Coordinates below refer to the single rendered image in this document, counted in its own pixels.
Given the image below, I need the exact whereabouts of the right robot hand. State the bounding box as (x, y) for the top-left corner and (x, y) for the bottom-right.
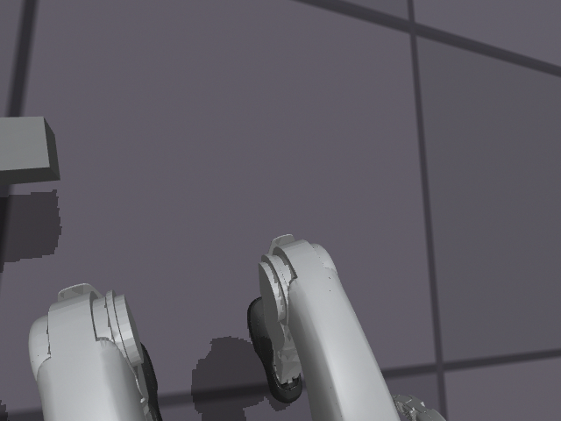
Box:
(391, 395), (446, 421)

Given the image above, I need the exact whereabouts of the carton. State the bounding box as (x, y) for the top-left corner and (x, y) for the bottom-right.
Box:
(0, 117), (60, 185)

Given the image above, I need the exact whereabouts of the left robot foot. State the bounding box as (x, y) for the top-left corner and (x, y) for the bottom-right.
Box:
(140, 342), (162, 421)

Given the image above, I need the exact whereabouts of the right robot foot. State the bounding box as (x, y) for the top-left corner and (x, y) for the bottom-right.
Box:
(247, 297), (302, 403)

